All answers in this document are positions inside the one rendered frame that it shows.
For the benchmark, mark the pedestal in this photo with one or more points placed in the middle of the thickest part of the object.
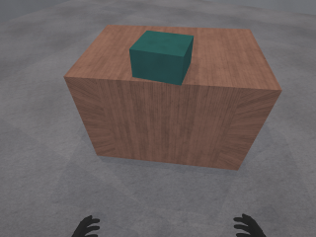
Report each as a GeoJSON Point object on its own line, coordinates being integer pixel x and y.
{"type": "Point", "coordinates": [211, 120]}

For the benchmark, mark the robot left hand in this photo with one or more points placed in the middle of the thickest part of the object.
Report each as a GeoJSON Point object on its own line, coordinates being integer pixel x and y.
{"type": "Point", "coordinates": [82, 228]}

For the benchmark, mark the robot right hand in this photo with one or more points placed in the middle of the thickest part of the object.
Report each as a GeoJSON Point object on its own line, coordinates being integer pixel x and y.
{"type": "Point", "coordinates": [253, 228]}

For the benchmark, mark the carton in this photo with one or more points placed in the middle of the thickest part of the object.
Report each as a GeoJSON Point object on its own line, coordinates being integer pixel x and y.
{"type": "Point", "coordinates": [162, 57]}

